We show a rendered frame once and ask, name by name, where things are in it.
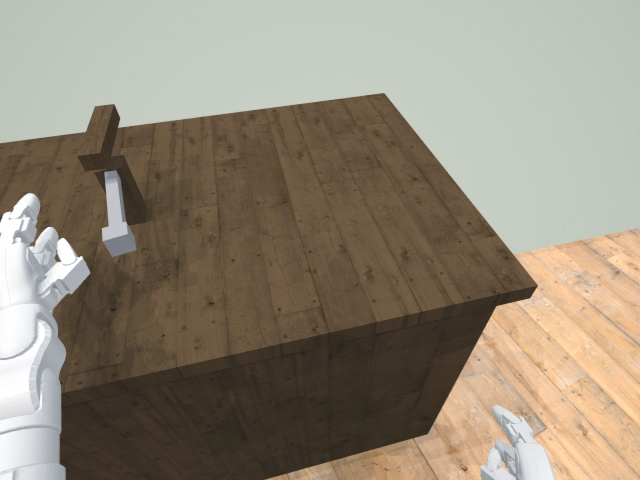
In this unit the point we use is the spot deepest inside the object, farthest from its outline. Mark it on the robot left hand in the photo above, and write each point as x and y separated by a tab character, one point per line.
31	275

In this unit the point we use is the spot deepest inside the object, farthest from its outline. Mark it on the tap lever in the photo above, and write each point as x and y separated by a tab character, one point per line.
117	237

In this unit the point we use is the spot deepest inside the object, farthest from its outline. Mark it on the counter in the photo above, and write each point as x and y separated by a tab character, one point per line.
308	284

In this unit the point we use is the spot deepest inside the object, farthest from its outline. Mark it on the left robot forearm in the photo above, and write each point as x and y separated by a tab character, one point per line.
31	357

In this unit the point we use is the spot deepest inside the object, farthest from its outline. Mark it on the robot right hand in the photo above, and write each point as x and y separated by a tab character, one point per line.
529	460

